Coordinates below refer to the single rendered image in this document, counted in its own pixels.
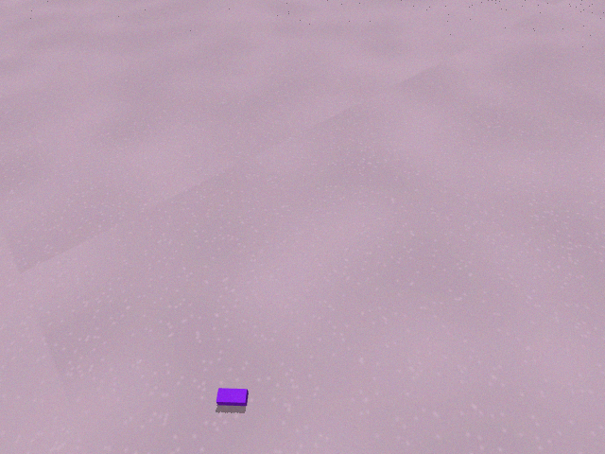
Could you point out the small box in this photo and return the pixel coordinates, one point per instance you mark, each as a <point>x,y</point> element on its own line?
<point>232,397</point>

